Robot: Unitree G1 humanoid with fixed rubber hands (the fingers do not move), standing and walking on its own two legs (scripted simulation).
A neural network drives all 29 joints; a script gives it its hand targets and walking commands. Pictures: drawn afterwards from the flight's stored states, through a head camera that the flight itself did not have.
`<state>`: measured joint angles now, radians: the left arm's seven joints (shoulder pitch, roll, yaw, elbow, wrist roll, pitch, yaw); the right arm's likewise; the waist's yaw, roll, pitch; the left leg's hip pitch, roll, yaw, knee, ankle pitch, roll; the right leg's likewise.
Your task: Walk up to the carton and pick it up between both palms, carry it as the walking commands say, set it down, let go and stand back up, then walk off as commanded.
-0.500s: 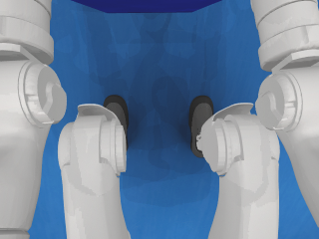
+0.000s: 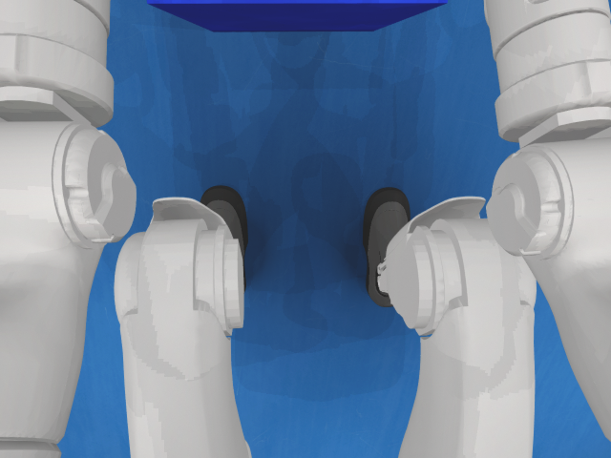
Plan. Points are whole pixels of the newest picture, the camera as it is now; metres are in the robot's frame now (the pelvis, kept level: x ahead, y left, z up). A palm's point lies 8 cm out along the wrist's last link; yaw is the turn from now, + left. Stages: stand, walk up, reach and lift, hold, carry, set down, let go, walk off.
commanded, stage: reach and lift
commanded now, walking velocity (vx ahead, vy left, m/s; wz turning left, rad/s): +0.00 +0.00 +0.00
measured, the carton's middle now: out of the picture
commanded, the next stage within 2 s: none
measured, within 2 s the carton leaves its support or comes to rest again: leaves its support in 0.06 s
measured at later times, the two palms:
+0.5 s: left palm out of the picture +0.58 +0.19 -0.11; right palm out of the picture +0.58 -0.11 -0.12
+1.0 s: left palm out of the picture +0.57 +0.19 -0.05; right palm out of the picture +0.57 -0.11 -0.06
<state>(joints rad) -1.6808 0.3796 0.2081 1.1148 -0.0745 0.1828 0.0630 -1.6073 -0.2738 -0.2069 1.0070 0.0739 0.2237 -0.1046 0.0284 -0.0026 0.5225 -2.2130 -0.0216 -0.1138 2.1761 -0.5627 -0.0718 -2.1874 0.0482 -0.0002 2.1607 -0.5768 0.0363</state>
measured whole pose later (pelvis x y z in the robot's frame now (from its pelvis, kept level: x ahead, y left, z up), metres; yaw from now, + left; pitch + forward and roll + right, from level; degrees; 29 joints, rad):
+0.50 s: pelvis -0.01 +0.00 +0.01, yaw +0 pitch +31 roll -3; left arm -1.67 0.32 0.26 0.95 -0.04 0.32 0.13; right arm -1.59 -0.26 -0.26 0.85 0.03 0.37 -0.14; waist 0.03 0.00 0.53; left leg -2.13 -0.03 -0.11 2.15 -0.56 -0.07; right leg -2.10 0.05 0.00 2.13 -0.58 0.04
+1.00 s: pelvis -0.01 +0.00 +0.05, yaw +1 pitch +28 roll -3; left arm -1.59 0.26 0.32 0.83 0.01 0.38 0.13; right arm -1.50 -0.20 -0.36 0.72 -0.03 0.43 -0.11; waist 0.03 -0.01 0.52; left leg -1.97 -0.03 -0.11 2.02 -0.54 -0.07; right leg -1.94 0.04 0.00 2.00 -0.56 0.04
